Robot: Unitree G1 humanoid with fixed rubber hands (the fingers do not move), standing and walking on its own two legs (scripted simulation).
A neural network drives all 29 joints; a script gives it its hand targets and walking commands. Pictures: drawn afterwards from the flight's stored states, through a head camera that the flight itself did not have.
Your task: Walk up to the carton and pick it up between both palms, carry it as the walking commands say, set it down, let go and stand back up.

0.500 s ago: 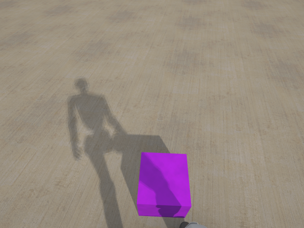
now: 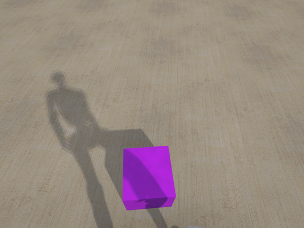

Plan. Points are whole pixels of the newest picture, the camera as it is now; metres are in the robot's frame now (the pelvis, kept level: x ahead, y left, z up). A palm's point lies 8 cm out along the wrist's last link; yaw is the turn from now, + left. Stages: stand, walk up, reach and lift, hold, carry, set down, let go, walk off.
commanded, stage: walk up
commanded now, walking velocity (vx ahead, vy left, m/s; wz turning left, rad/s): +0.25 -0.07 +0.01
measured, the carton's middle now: (147, 177) +0.48 +0.01 -0.67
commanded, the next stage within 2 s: stand in 1.10 s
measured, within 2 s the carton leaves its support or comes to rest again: neither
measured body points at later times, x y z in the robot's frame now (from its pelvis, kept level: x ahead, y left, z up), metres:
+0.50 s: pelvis +0.02 -0.06 +0.00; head +0.05 -0.10 +0.44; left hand +0.06 +0.18 -0.14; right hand +0.04 -0.30 -0.18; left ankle -0.02 +0.09 -0.68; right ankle +0.05 -0.15 -0.75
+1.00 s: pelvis +0.02 +0.01 -0.01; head +0.04 +0.02 +0.44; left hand +0.02 +0.22 -0.18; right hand +0.03 -0.21 -0.17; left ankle +0.01 +0.13 -0.75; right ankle +0.01 -0.12 -0.75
